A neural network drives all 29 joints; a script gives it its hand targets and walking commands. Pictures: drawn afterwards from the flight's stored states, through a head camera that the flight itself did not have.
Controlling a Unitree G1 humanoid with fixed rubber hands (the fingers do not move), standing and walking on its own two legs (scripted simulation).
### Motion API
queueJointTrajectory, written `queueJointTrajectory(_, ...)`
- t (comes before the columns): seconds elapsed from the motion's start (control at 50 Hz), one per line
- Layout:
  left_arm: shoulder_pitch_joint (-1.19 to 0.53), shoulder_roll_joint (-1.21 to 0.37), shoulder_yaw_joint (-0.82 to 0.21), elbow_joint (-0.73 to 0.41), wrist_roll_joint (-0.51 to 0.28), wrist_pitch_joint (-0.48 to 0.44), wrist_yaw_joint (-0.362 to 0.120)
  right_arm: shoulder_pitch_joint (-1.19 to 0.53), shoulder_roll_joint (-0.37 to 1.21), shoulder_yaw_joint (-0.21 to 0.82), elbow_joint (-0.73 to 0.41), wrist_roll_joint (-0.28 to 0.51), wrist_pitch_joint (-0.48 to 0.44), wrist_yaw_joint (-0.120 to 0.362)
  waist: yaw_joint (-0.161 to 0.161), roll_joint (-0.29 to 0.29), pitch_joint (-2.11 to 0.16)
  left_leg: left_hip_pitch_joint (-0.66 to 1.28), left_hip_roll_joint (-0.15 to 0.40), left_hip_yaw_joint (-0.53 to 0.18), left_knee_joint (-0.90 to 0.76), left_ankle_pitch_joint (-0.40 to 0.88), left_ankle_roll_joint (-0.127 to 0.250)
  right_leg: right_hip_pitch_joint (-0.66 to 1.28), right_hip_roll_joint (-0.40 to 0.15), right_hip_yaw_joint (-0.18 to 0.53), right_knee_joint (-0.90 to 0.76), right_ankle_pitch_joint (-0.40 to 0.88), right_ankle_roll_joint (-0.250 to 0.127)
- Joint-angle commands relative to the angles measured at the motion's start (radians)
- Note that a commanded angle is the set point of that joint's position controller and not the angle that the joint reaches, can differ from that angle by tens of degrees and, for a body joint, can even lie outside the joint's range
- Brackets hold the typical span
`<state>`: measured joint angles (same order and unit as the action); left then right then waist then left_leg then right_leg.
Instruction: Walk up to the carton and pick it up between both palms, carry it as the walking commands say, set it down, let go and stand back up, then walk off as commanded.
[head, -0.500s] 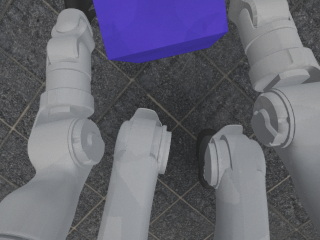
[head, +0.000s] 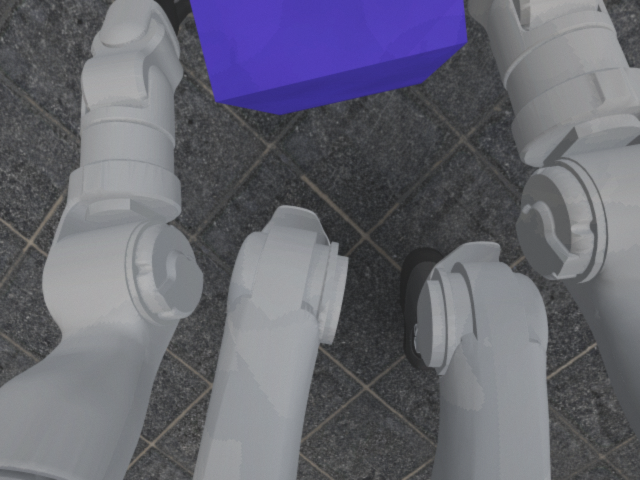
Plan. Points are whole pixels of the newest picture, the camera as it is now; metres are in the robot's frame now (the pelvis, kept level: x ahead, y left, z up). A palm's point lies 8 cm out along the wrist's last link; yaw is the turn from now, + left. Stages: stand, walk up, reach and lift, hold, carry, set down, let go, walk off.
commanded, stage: set down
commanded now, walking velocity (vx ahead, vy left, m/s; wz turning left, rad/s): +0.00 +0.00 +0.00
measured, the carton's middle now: out of the picture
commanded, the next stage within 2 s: none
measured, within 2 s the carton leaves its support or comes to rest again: rests again in 0.02 s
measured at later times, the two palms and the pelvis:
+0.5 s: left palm (158, 8) +0.49 +0.26 -0.18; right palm out of the picture +0.57 -0.03 -0.18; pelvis +0.00 -0.01 +0.00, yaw +0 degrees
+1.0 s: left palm out of the picture +0.50 +0.30 -0.19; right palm out of the picture +0.58 -0.05 -0.19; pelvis +0.00 +0.01 +0.00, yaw +0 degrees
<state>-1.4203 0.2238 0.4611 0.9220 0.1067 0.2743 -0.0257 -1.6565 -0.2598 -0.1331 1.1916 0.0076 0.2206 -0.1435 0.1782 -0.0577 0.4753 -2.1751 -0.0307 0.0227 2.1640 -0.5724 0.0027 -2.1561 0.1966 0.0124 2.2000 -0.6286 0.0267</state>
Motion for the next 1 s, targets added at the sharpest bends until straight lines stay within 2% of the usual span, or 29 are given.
queueJointTrajectory(0.0, -0.653, -0.656, -0.299, -0.113, -0.09, -0.079, -0.201, -0.42, 0.877, 0.171, -0.157, 0.076, -0.053, 0.232, 0.111, -0.103, -1.093, 0.592, -0.044, -0.012, -0.141, 0.472, 0.002, 0.28, -0.003, -0.032, -0.128, 0.244, -0.039)
queueJointTrajectory(0.04, -0.614, -0.651, -0.295, -0.102, -0.088, -0.084, -0.195, -0.443, 0.868, 0.194, -0.194, 0.093, -0.062, 0.237, 0.131, -0.112, -1.11, 0.609, -0.044, -0.02, -0.136, 0.504, 0.007, 0.264, -0.005, -0.029, -0.125, 0.254, -0.033)
queueJointTrajectory(0.08, -0.596, -0.646, -0.29, -0.091, -0.083, -0.084, -0.191, -0.45, 0.847, 0.203, -0.207, 0.099, -0.069, 0.236, 0.128, -0.113, -1.093, 0.611, -0.038, -0.027, -0.136, 0.511, 0.009, 0.238, -0.005, -0.03, -0.129, 0.253, -0.03)
queueJointTrajectory(0.1, -0.591, -0.644, -0.29, -0.086, -0.084, -0.085, -0.191, -0.464, 0.835, 0.208, -0.221, 0.1, -0.071, 0.236, 0.137, -0.111, -1.09, 0.619, -0.037, -0.029, -0.136, 0.506, 0.008, 0.236, -0.005, -0.033, -0.122, 0.244, -0.031)
queueJointTrajectory(0.18, -0.626, -0.6, -0.28, -0.099, -0.082, -0.09, -0.183, -0.473, 0.792, 0.204, -0.213, 0.093, -0.069, 0.225, 0.143, -0.103, -1.081, 0.558, -0.032, -0.016, -0.141, 0.439, 0.007, 0.277, -0.009, -0.021, -0.124, 0.237, -0.034)
queueJointTrajectory(0.22, -0.628, -0.578, -0.27, -0.096, -0.078, -0.089, -0.18, -0.465, 0.754, 0.187, -0.201, 0.08, -0.069, 0.213, 0.129, -0.093, -1.062, 0.53, -0.03, -0.007, -0.141, 0.407, 0.003, 0.298, -0.013, -0.014, -0.13, 0.233, -0.036)
queueJointTrajectory(0.28, -0.605, -0.525, -0.234, -0.07, -0.064, -0.092, -0.169, -0.487, 0.699, 0.188, -0.217, 0.08, -0.077, 0.198, 0.151, -0.096, -1.08, 0.518, -0.029, 0.003, -0.14, 0.384, 0.001, 0.345, -0.015, -0.01, -0.127, 0.24, -0.029)
queueJointTrajectory(0.34, -0.601, -0.429, -0.188, -0.056, -0.056, -0.107, -0.152, -0.483, 0.621, 0.175, -0.21, 0.078, -0.082, 0.175, 0.158, -0.105, -1.096, 0.498, -0.026, 0.009, -0.141, 0.376, 0.0, 0.397, -0.022, 0.001, -0.131, 0.262, -0.022)
queueJointTrajectory(0.4, -0.57, -0.296, -0.132, -0.031, -0.049, -0.128, -0.117, -0.454, 0.493, 0.15, -0.2, 0.074, -0.088, 0.141, 0.154, -0.107, -1.12, 0.499, -0.019, 0.016, -0.141, 0.382, -0.007, 0.438, -0.03, 0.005, -0.142, 0.284, -0.012)
queueJointTrajectory(0.42, -0.562, -0.23, -0.111, -0.022, -0.045, -0.137, -0.1, -0.45, 0.425, 0.135, -0.202, 0.074, -0.091, 0.126, 0.162, -0.1, -1.114, 0.499, -0.016, 0.018, -0.144, 0.381, -0.01, 0.44, -0.034, 0.008, -0.145, 0.281, -0.01)
queueJointTrajectory(0.44, -0.555, -0.162, -0.086, -0.015, -0.044, -0.147, -0.081, -0.441, 0.365, 0.124, -0.206, 0.071, -0.093, 0.111, 0.158, -0.106, -1.121, 0.501, -0.014, 0.015, -0.149, 0.387, -0.011, 0.452, -0.036, 0.006, -0.144, 0.284, -0.006)
queueJointTrajectory(0.5, -0.486, 0.073, -0.027, 0.003, -0.039, -0.177, -0.006, -0.378, 0.155, 0.105, -0.209, 0.082, -0.092, 0.06, 0.178, -0.105, -1.142, 0.517, -0.004, 0.021, -0.156, 0.4, -0.015, 0.484, -0.053, 0.015, -0.15, 0.286, 0.007)
queueJointTrajectory(0.56, -0.446, 0.226, -0.023, 0.033, -0.08, -0.203, 0.051, -0.36, 0.007, 0.119, -0.209, 0.114, -0.093, 0.022, 0.187, -0.102, -1.179, 0.53, 0.004, 0.026, -0.162, 0.426, -0.016, 0.502, -0.067, 0.026, -0.154, 0.292, 0.011)
queueJointTrajectory(0.62, -0.436, 0.27, -0.046, 0.074, -0.121, -0.218, 0.077, -0.369, -0.066, 0.125, -0.212, 0.127, -0.094, 0.005, 0.17, -0.099, -1.203, 0.543, 0.009, 0.019, -0.156, 0.46, -0.018, 0.504, -0.08, 0.033, -0.148, 0.312, 0.014)
queueJointTrajectory(0.66, -0.434, 0.29, -0.064, 0.108, -0.144, -0.222, 0.084, -0.378, -0.105, 0.112, -0.214, 0.124, -0.099, -0.002, 0.146, -0.092, -1.217, 0.567, 0.011, 0.011, -0.153, 0.486, -0.018, 0.486, -0.088, 0.023, -0.137, 0.323, 0.016)
queueJointTrajectory(0.76, -0.398, 0.304, -0.091, 0.151, -0.172, -0.237, 0.097, -0.344, -0.147, 0.118, -0.207, 0.122, -0.112, 0.006, 0.13, -0.078, -1.225, 0.654, 0.013, -0.022, -0.15, 0.563, -0.02, 0.373, -0.1, 0.003, -0.12, 0.314, 0.009)
queueJointTrajectory(0.82, -0.383, 0.308, -0.115, 0.141, -0.2, -0.248, 0.095, -0.321, -0.15, 0.131, -0.204, 0.133, -0.122, 0.011, 0.12, -0.086, -1.272, 0.695, 0.013, -0.039, -0.147, 0.622, -0.017, 0.37, -0.106, -0.001, -0.109, 0.339, 0.007)
queueJointTrajectory(0.86, -0.369, 0.324, -0.115, 0.127, -0.211, -0.25, 0.093, -0.319, -0.162, 0.144, -0.218, 0.142, -0.122, 0.012, 0.126, -0.093, -1.302, 0.686, 0.016, -0.038, -0.145, 0.63, -0.016, 0.397, -0.108, 0.005, -0.101, 0.356, 0.007)
queueJointTrajectory(0.9, -0.367, 0.329, -0.125, 0.087, -0.231, -0.249, 0.093, -0.323, -0.168, 0.161, -0.251, 0.152, -0.118, 0.014, 0.127, -0.096, -1.363, 0.72, 0.017, -0.04, -0.144, 0.649, -0.014, 0.43, -0.111, 0.006, -0.098, 0.367, 0.002)
queueJointTrajectory(0.92, -0.364, 0.343, -0.116, 0.069, -0.231, -0.249, 0.094, -0.327, -0.183, 0.165, -0.259, 0.161, -0.115, 0.015, 0.144, -0.089, -1.381, 0.741, 0.02, -0.036, -0.145, 0.663, -0.014, 0.427, -0.114, 0.005, -0.097, 0.36, -0.002)
queueJointTrajectory(0.98, -0.389, 0.379, -0.118, -0.03, -0.248, -0.236, 0.101, -0.338, -0.222, 0.16, -0.334, 0.177, -0.101, 0.017, 0.134, -0.074, -1.476, 0.838, 0.019, -0.045, -0.161, 0.68, -0.009, 0.435, -0.106, -0.009, -0.099, 0.33, -0.008)
